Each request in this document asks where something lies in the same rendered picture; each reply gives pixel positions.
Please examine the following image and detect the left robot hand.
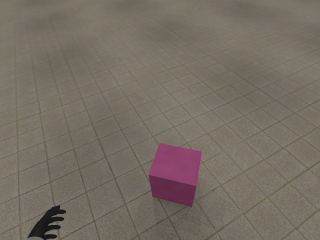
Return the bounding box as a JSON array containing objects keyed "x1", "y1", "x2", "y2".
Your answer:
[{"x1": 27, "y1": 205, "x2": 66, "y2": 240}]

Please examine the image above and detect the carton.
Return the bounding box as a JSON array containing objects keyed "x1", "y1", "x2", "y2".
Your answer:
[{"x1": 148, "y1": 143, "x2": 202, "y2": 207}]

